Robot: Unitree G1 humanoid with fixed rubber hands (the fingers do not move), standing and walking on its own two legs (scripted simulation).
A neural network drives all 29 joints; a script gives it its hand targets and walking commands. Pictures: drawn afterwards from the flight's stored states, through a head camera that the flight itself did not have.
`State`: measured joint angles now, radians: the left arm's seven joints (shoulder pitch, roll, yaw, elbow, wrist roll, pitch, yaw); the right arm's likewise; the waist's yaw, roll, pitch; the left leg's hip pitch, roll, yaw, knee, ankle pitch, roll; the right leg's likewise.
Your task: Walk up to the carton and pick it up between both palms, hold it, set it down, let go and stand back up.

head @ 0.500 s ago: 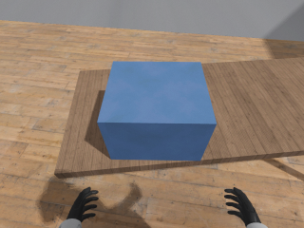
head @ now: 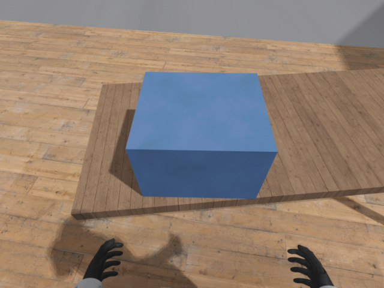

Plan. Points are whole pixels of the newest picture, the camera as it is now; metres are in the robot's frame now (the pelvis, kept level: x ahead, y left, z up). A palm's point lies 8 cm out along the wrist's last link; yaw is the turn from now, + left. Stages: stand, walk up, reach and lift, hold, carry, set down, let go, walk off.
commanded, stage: stand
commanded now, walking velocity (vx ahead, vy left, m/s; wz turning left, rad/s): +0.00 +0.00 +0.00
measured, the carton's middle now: (199, 134) +0.47 +0.00 +0.00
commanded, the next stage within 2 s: none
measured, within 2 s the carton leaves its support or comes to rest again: neither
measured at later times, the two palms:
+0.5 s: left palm out of the picture +0.02 +0.25 -0.13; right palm out of the picture +0.03 -0.24 -0.13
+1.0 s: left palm out of the picture -0.04 +0.23 -0.15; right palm out of the picture -0.02 -0.21 -0.14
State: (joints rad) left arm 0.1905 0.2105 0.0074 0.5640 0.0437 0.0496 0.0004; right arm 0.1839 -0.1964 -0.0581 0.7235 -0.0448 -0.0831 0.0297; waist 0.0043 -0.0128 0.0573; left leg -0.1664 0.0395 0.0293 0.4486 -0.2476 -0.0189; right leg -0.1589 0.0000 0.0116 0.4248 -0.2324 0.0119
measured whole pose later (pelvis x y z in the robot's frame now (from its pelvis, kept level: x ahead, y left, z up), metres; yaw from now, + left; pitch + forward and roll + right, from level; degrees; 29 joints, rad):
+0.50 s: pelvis +0.00 +0.01 +0.00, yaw +1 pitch -1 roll +0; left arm 0.34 0.22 0.02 0.91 0.03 -0.02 0.01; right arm 0.31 -0.21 -0.04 0.96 -0.03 -0.01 0.00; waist 0.01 -0.01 0.00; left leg -0.19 0.02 0.01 0.45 -0.25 -0.01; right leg -0.18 -0.02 0.00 0.43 -0.24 0.02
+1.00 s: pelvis -0.01 +0.01 +0.00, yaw +1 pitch -2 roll +0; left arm 0.35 0.16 -0.01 1.12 0.02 -0.01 0.03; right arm 0.32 -0.16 -0.01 1.12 -0.02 0.00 -0.02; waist 0.00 -0.01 0.03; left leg -0.17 0.01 0.01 0.43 -0.22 0.00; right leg -0.16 -0.03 0.00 0.42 -0.22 0.03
